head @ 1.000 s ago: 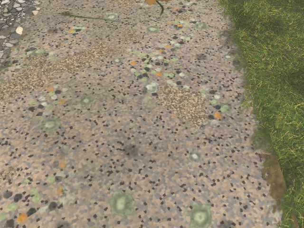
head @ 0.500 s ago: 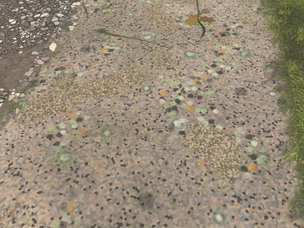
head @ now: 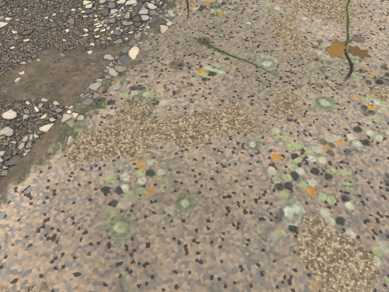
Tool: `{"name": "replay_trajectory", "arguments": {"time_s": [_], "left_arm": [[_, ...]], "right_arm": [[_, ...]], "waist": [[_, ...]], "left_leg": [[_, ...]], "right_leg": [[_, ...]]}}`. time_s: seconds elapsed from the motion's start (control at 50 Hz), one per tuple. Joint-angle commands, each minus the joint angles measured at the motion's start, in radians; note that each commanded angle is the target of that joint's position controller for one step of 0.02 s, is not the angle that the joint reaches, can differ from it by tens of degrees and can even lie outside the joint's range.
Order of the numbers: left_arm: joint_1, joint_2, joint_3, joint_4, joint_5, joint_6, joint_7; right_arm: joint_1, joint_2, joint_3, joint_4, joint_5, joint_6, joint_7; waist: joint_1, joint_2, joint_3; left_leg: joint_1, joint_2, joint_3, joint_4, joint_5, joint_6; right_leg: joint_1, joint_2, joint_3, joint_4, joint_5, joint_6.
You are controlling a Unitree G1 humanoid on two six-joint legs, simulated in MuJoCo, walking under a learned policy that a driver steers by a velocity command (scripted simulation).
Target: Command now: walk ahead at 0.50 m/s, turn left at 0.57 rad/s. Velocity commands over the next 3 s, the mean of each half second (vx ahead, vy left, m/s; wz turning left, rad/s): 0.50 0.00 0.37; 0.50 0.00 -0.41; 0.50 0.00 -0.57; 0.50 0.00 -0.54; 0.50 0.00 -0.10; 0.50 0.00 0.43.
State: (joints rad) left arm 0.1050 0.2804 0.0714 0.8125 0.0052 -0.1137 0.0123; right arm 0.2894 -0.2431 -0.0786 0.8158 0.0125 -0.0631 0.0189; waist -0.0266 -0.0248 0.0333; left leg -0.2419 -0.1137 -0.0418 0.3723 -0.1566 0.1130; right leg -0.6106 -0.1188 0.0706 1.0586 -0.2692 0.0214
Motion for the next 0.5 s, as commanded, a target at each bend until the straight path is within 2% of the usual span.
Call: {"name": "replay_trajectory", "arguments": {"time_s": [0.02,0.1,0.16,0.22,0.24,0.26,0.28,0.3,0.32,0.34,0.36,0.38,0.4,0.42,0.44,0.5], "left_arm": [[-0.017,0.06,0.017,-0.065,0.01,0.008,0.008],[-0.154,0.038,0.004,-0.11,-0.003,-0.002,-0.007],[-0.208,0.062,0.006,-0.142,-0.012,-0.014,-0.022],[-0.183,0.1,0.017,-0.15,-0.015,-0.032,-0.034],[-0.134,0.111,0.022,-0.14,-0.015,-0.037,-0.034],[-0.038,0.133,0.035,-0.115,-0.009,-0.042,-0.029],[0.111,0.175,0.046,-0.091,0.011,-0.046,-0.025],[0.269,0.252,0.068,-0.054,0.029,-0.036,-0.023],[0.315,0.212,0.062,-0.017,0.0,-0.028,-0.036],[0.26,0.134,0.04,-0.032,-0.02,-0.023,-0.038],[0.191,0.104,0.027,-0.049,-0.017,-0.011,-0.038],[0.141,0.096,0.019,-0.056,-0.008,-0.001,-0.04],[0.121,0.082,0.011,-0.062,-0.001,0.0,-0.041],[0.115,0.078,0.007,-0.062,0.0,0.001,-0.042],[0.121,0.08,0.006,-0.058,-0.006,0.001,-0.042],[0.153,0.136,0.024,-0.049,-0.023,0.008,-0.026]], "right_arm": [[-0.006,-0.172,-0.039,-0.078,0.004,-0.017,-0.024],[0.044,-0.17,-0.038,-0.071,0.01,-0.007,-0.033],[0.081,-0.17,-0.038,-0.059,0.015,0.0,-0.035],[0.077,-0.172,-0.04,-0.064,0.013,0.01,-0.044],[0.062,-0.171,-0.04,-0.071,0.011,0.013,-0.045],[0.041,-0.152,-0.033,-0.084,0.009,0.014,-0.044],[0.027,-0.102,-0.012,-0.097,-0.005,0.009,-0.038],[0.172,-0.045,0.004,-0.1,0.012,-0.001,-0.038],[0.228,-0.072,0.01,-0.083,0.024,-0.01,-0.037],[0.144,-0.148,-0.005,-0.086,0.026,-0.012,-0.032],[0.04,-0.159,-0.005,-0.109,0.013,-0.014,-0.029],[-0.029,-0.152,-0.006,-0.132,-0.007,-0.022,-0.028],[-0.045,-0.143,-0.009,-0.139,-0.018,-0.026,-0.027],[-0.036,-0.125,-0.007,-0.141,-0.017,-0.028,-0.027],[-0.027,-0.104,-0.003,-0.143,-0.018,-0.03,-0.026],[-0.108,-0.063,0.017,-0.173,-0.024,-0.035,-0.024]], "waist": [[0.024,0.066,-0.051],[-0.032,0.113,-0.032],[-0.051,0.124,-0.028],[-0.025,0.146,-0.036],[0.003,0.164,-0.048],[0.054,0.16,-0.095],[0.121,0.113,-0.22],[0.099,-0.133,-0.381],[0.093,-0.296,-0.382],[0.107,-0.174,-0.231],[0.1,-0.074,-0.129],[0.079,-0.029,-0.053],[0.055,-0.029,-0.032],[0.037,-0.051,-0.036],[0.026,-0.07,-0.05],[0.039,-0.072,-0.055]], "left_leg": [[0.012,0.234,-0.216,-0.156,0.291,0.167],[0.003,0.196,-0.207,-0.134,0.154,0.111],[0.063,0.228,-0.277,-0.083,0.113,0.102],[0.139,0.261,-0.365,0.005,0.122,0.087],[0.143,0.256,-0.38,0.041,0.158,0.077],[0.123,0.213,-0.362,0.128,0.225,0.052],[0.048,0.167,-0.286,0.339,0.211,0.02],[-0.273,0.031,-0.156,0.684,-0.039,-0.062],[-0.467,0.02,-0.149,0.865,-0.429,-0.08],[-0.549,0.071,-0.173,0.947,-0.375,-0.077],[-0.551,0.117,-0.115,0.942,-0.297,-0.075],[-0.534,0.152,-0.077,0.875,-0.236,-0.073],[-0.482,0.182,-0.071,0.806,-0.195,-0.072],[-0.431,0.191,-0.06,0.754,-0.182,-0.076],[-0.405,0.193,-0.044,0.699,-0.186,-0.083],[-0.344,0.179,-0.003,0.47,-0.105,-0.112]], "right_leg": [[-0.025,0.02,-0.026,-0.169,0.152,0.036],[0.044,0.085,-0.031,-0.455,0.352,0.029],[0.067,0.106,-0.012,-0.539,0.353,0.016],[0.118,0.115,0.005,-0.591,0.245,-0.013],[0.18,0.121,-0.007,-0.61,0.215,-0.03],[0.323,0.121,-0.02,-0.646,0.228,-0.057],[0.554,0.01,0.06,-0.604,0.235,-0.117],[0.938,-0.199,0.437,-0.622,0.097,-0.276],[0.994,-0.284,0.737,-0.745,-0.106,-0.334],[0.886,-0.246,0.663,-0.767,-0.221,-0.3],[0.747,-0.2,0.526,-0.779,-0.178,-0.27],[0.61,-0.16,0.44,-0.806,-0.072,-0.267],[0.529,-0.126,0.383,-0.825,0.039,-0.259],[0.482,-0.096,0.344,-0.838,0.123,-0.256],[0.464,-0.078,0.314,-0.844,0.186,-0.262],[0.408,-0.054,0.227,-0.865,0.271,-0.271]]}}
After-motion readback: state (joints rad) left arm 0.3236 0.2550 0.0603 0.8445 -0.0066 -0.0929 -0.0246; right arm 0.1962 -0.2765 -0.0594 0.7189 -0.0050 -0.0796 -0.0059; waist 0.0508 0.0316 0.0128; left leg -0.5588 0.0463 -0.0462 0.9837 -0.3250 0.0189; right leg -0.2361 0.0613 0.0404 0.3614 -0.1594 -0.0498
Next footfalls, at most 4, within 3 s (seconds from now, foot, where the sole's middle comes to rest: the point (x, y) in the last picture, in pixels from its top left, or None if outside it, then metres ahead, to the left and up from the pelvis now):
0.28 right None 0.35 -0.13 -0.78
0.72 left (150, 276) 0.52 0.14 -0.78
1.22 right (233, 209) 0.77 -0.16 -0.78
1.72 left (208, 143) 1.10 -0.08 -0.78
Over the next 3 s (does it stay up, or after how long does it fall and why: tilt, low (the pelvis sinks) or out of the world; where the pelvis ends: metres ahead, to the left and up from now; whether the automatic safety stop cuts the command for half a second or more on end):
stays up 1.45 -0.51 0.00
